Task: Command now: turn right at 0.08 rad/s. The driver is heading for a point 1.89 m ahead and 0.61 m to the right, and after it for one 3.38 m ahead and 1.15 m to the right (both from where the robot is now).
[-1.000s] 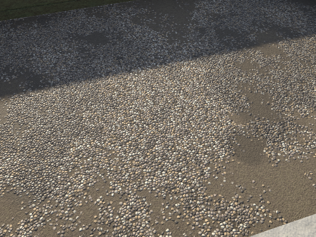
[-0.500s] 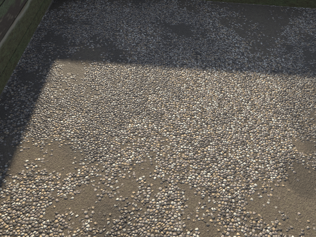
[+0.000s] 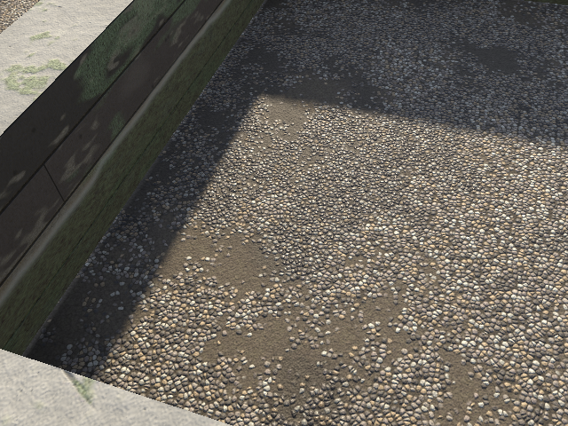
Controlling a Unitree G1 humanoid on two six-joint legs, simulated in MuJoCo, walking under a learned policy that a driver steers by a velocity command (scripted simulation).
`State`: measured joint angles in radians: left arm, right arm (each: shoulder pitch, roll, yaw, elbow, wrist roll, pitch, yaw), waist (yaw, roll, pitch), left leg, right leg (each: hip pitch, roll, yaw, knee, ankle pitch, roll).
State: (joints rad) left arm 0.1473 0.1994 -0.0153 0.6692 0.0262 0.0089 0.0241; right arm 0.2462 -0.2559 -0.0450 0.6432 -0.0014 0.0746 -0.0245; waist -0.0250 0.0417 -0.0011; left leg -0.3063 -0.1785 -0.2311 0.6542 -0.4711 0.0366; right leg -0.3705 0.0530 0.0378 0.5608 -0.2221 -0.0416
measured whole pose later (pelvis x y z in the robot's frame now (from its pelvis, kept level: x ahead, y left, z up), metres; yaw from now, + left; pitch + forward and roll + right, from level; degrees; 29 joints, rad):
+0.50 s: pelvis -0.01 +0.04 +0.01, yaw -22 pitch +2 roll -1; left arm 0.21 0.33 0.11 0.64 0.01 0.08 0.02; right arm 0.19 -0.26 -0.01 0.63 -0.03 0.04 -0.05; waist 0.02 -0.05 0.01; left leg -0.27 -0.05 -0.01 0.45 -0.22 0.07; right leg -0.58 0.17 0.17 1.00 -0.40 0.02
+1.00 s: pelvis +0.00 -0.01 -0.01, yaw -36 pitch +3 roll +0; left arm 0.01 0.20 -0.01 0.55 0.02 0.02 -0.02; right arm 0.39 -0.26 -0.03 0.71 0.02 -0.02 -0.02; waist -0.08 -0.01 0.01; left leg -0.35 0.06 0.10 0.80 -0.43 0.05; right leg -0.41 0.01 -0.03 0.67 -0.31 -0.04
